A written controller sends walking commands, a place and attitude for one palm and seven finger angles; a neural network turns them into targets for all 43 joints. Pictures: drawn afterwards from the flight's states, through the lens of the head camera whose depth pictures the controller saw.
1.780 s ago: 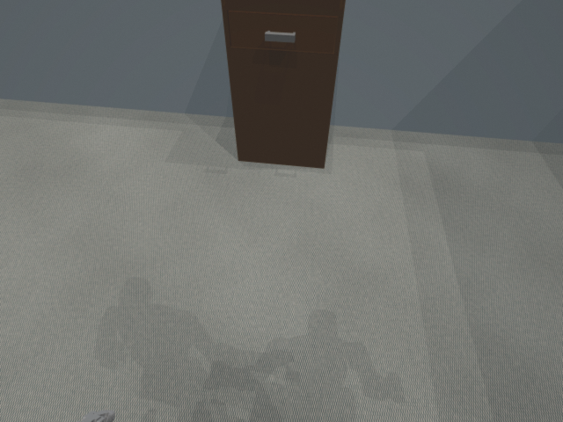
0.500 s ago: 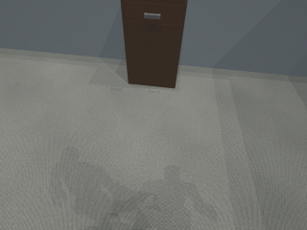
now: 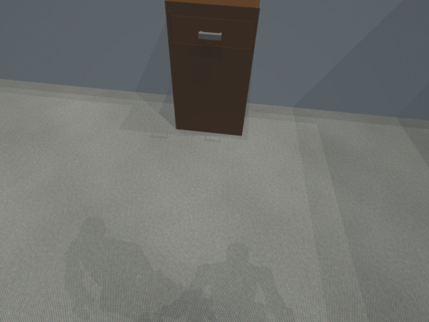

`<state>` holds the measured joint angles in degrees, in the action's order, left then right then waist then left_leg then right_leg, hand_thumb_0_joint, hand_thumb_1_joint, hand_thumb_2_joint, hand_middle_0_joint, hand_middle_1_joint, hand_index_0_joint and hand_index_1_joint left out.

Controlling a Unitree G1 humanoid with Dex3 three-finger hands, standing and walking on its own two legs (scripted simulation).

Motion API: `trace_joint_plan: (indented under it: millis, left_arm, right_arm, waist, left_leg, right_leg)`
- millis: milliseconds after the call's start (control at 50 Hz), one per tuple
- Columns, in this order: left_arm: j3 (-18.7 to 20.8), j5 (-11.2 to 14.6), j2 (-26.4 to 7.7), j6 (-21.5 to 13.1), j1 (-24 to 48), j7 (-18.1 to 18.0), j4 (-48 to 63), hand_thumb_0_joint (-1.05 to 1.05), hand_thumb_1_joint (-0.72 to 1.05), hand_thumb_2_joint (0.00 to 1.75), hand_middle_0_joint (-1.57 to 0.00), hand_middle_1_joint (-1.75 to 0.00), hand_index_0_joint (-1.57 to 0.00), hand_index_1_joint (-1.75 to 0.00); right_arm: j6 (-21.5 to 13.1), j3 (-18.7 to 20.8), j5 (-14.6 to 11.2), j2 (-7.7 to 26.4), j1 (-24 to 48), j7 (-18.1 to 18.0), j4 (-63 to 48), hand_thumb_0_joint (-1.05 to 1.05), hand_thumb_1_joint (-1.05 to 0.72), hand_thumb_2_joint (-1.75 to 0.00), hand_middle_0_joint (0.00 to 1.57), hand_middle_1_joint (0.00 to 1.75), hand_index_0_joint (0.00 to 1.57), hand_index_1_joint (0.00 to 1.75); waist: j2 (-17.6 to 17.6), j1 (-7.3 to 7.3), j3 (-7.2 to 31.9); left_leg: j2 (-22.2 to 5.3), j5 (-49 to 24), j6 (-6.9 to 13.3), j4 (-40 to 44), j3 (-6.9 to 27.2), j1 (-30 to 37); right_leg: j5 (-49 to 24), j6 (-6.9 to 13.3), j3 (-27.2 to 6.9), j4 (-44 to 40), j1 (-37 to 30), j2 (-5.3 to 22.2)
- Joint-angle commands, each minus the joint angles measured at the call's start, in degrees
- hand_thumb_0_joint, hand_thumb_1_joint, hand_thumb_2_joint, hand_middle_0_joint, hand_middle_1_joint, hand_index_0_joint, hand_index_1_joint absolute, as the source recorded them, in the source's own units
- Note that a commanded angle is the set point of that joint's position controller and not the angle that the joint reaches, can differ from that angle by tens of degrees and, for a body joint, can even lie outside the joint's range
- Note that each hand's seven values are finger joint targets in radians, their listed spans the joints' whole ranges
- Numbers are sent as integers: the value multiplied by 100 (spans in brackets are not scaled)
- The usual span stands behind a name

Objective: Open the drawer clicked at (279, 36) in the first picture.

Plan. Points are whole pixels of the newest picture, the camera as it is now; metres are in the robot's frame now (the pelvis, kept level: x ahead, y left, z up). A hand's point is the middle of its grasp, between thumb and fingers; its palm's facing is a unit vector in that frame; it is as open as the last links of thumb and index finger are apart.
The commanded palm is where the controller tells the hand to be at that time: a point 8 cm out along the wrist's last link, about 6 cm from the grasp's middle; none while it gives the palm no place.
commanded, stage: walk to a spot facing it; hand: left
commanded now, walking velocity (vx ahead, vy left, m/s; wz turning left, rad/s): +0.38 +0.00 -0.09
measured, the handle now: (210, 34) +1.53 +0.13 -0.05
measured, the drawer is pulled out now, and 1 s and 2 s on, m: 0.00 0.00 0.00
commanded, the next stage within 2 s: take the last steps up to it in 1.42 s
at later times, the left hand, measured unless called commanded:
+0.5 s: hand (160, 259) +0.31 +0.16 -0.18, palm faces -0.07 -0.97 -0.22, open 7.3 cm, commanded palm none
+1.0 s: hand (154, 243) +0.36 +0.19 -0.19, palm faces +0.01 -0.99 -0.12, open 7.4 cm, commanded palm none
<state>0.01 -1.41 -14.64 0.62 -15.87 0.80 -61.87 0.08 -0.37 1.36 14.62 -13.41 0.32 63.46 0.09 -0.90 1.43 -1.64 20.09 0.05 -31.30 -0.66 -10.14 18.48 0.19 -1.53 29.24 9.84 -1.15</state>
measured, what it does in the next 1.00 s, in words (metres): walks ahead: right foot, then left foot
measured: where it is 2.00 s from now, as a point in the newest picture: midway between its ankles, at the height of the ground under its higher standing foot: (231, 224)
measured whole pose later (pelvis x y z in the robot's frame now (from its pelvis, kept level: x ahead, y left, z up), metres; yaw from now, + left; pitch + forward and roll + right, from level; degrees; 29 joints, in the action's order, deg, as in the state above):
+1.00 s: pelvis +0.38 +0.01 +0.00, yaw -4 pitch -2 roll -2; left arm 3.3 -1.9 -10.7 -0.3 -20.9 1.0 -63.6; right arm -4.6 2.7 1.4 7.4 -12.0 -0.5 57.1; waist 2.9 -1.4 -1.4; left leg -4.4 15.5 2.8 -32.4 -11.2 -15.3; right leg 21.6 0.7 4.4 64.6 22.6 3.7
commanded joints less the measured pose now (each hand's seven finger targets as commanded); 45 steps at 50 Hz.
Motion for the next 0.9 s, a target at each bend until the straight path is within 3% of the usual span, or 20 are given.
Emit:
trace_joint_plan:
  millis: [0, 40, 60, 80, 100, 120, 140, 260, 320, 400, 420, 440, 460, 500, 600, 760, 820, 840, 860, 880]
  left_arm:
    - [331, 23, -1016, -200, -584, -94, 145, 0, 90, 90, -20, -30, -20, -30]
    - [358, 26, -847, -227, -439, -107, 186, 0, 90, 90, -20, -30, -20, -30]
    - [334, 41, -608, -220, -205, -89, 263, 0, 90, 90, -20, -30, -20, -30]
    - [259, 60, -185, -249, 110, -61, 443, 0, 90, 90, -20, -30, -20, -30]
    - [241, 18, -297, -347, 605, -118, 665, 0, 90, 90, -20, -30, -20, -30]
    - [285, 23, -268, -355, 731, -105, 657, 0, 90, 90, -20, -30, -20, -30]
    - [285, 18, -107, -353, 778, -56, 635, 0, 90, 90, -20, -30, -20, -30]
    - [233, 38, 343, -205, 1097, 158, 828, 0, 90, 90, -20, -30, -20, -30]
    - [247, 61, 339, -210, 1039, 142, 790, 0, 90, 90, -20, -30, -20, -30]
    - [420, -30, -108, -302, -903, 35, 226, 0, 90, 90, -20, -30, -20, -30]
    - [556, -78, -604, -386, -1582, -43, 49, 0, 90, 90, -20, -30, -20, -30]
    - [655, -21, -1090, -388, -1834, -109, 1, 0, 90, 90, -20, -30, -20, -30]
    - [668, 89, -1126, -346, -1435, -114, 102, 0, 90, 90, -20, -30, -20, -30]
    - [509, 65, -576, -346, -326, -163, 364, 0, 90, 90, -20, -30, -20, -30]
    - [354, -32, -182, -450, 99, -174, 370, 0, 90, 90, -20, -30, -20, -30]
    - [425, -24, -380, -466, -458, -93, 216, 0, 90, 90, -20, -30, -20, -30]
    - [416, -2, -311, -405, -447, -85, 222, 0, 90, 90, -20, -30, -20, -30]
    - [378, 15, -104, -400, -487, -59, 283, 0, 90, 90, -20, -30, -20, -30]
    - [331, 59, 229, -417, -418, -12, 466, 0, 90, 90, -20, -30, -20, -30]
    - [333, -12, 36, -420, -48, -47, 641, 0, 90, 90, -20, -30, -20, -30]
  right_arm:
    - [-243, 188, -39, 491, 4, -50, -440, 0, -90, -90, 20, 30, 20, 30]
    - [-331, 183, -62, 339, -473, -68, -313, 0, -90, -90, 20, 30, 20, 30]
    - [-391, 228, -46, 449, -1148, -96, -78, 0, -90, -90, 20, 30, 20, 30]
    - [-440, 374, 32, 917, -2119, -157, 273, 0, -90, -90, 20, 30, 20, 30]
    - [-431, 318, 27, 769, -2592, -230, 459, 0, -90, -90, 20, 30, 20, 30]
    - [-427, 253, 10, 465, -2530, -266, 425, 0, -90, -90, 20, 30, 20, 30]
    - [-460, 250, 28, 428, -2322, -276, 318, 0, -90, -90, 20, 30, 20, 30]
    - [-596, 195, -9, 27, -1934, -323, 316, 0, -90, -90, 20, 30, 20, 30]
    - [-569, 247, -34, 142, -1881, -316, 429, 0, -90, -90, 20, 30, 20, 30]
    - [-514, 335, -75, 322, -1640, -270, 415, 0, -90, -90, 20, 30, 20, 30]
    - [-512, 307, -137, 46, -1740, -186, 358, 0, -90, -90, 20, 30, 20, 30]
    - [-525, 280, -190, -362, -1969, -186, 194, 0, -90, -90, 20, 30, 20, 30]
    - [-465, 312, -169, -277, -1514, -163, 47, 0, -90, -90, 20, 30, 20, 30]
    - [-359, 370, -51, -303, -1049, -101, -102, 0, -90, -90, 20, 30, 20, 30]
    - [-84, 357, 31, -566, -1444, -21, -70, 0, -90, -90, 20, 30, 20, 30]
    - [-273, 382, -6, -391, 8, 138, -755, 0, -90, -90, 20, 30, 20, 30]
    - [-348, 425, -5, -168, -498, 96, -630, 0, -90, -90, 20, 30, 20, 30]
    - [-381, 501, 28, 184, -1077, 33, -462, 0, -90, -90, 20, 30, 20, 30]
    - [-409, 663, 105, 843, -1817, -18, -326, 0, -90, -90, 20, 30, 20, 30]
    - [-371, 643, 79, 857, -1997, -69, -233, 0, -90, -90, 20, 30, 20, 30]
  waist:
    - [787, 2, -839]
    - [460, 246, -791]
    - [-331, 544, -703]
    - [-1977, 840, -609]
    - [-1814, 930, -942]
    - [-698, 823, -1170]
    - [-373, 705, -1224]
    - [-812, 290, -1392]
    - [-850, 145, -1179]
    - [-512, -729, -12]
    - [259, -966, 429]
    - [1259, -766, 924]
    - [804, -702, 510]
    - [384, -227, -484]
    - [490, 431, -545]
    - [420, 38, -776]
    - [-23, 371, -730]
    - [-759, 614, -451]
    - [-2083, 834, -248]
    - [-1893, 914, -221]
  left_leg:
    - [-90, 459, 58, -500, -330, -1137]
    - [-190, 198, 111, 265, -336, -278]
    - [-495, -391, 322, 930, 302, 802]
    - [-1685, -1648, 774, 1485, 1941, 1837]
    - [-2128, -3218, 1032, 1516, 2404, 2257]
    - [-2246, -3744, 1246, 1355, 2115, 2099]
    - [-2145, -3681, 1263, 1402, 1821, 1917]
    - [-1232, -2976, 790, 2118, 173, 951]
    - [-1222, -4051, 771, 1969, -197, 753]
    - [-985, -4914, 462, -641, -568, 407]
    - [-676, -3103, 311, -2348, -637, -782]
    - [63, 948, 151, -4477, -490, -1965]
    - [-174, 1031, 296, -5107, -9, -2293]
    - [-668, 235, 294, -5026, 188, -2351]
    - [-820, -311, -22, -3448, -157, -1587]
    - [-556, -613, -61, -891, -634, -1216]
    - [-345, -536, -44, 20, -850, 199]
    - [-798, 150, 175, 610, -53, 1064]
    - [-2200, 808, 732, 1610, 1963, 1671]
    - [-2563, 1139, 999, 2111, 2685, 1503]
  right_leg:
    - [695, 936, -1855, -1261, 45, 1394]
    - [-86, 854, -1322, -667, 492, 1170]
    - [-546, 569, -594, 564, 1220, 550]
    - [140, 214, 499, 2550, 2539, -101]
    - [1260, 185, 240, 3321, 3531, 19]
    - [1056, 224, 55, 3720, 3688, 327]
    - [931, 209, 73, 3861, 3717, 497]
    - [-369, 118, 776, 2140, 2878, 627]
    - [-763, 287, 1074, 1221, 1688, 298]
    - [-1040, 572, 1100, 408, -888, -19]
    - [-617, 890, -36, 113, -2060, 1010]
    - [-352, 1556, -2769, -740, -2461, 2681]
    - [789, 1693, -3065, -1497, -1660, 2825]
    - [1831, 1282, -2279, -1830, 205, 2537]
    - [586, 869, -354, -2013, 1552, 1729]
    - [549, 888, -160, -1839, 788, 1680]
    - [376, 656, 230, -966, 1198, 1343]
    - [92, 438, 543, 283, 1669, 939]
    - [871, 111, 1206, 2272, 2648, 267]
    - [1377, 131, 646, 3495, 3048, 264]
